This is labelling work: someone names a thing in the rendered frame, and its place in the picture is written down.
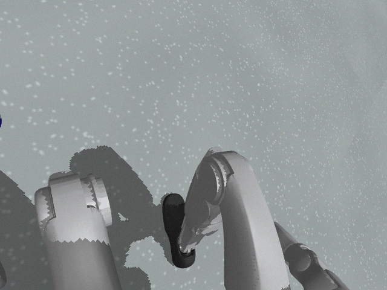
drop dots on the right robot foot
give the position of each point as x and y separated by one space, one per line
173 215

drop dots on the right robot hand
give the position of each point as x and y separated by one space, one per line
285 238

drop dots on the right robot arm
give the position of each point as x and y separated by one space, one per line
309 270

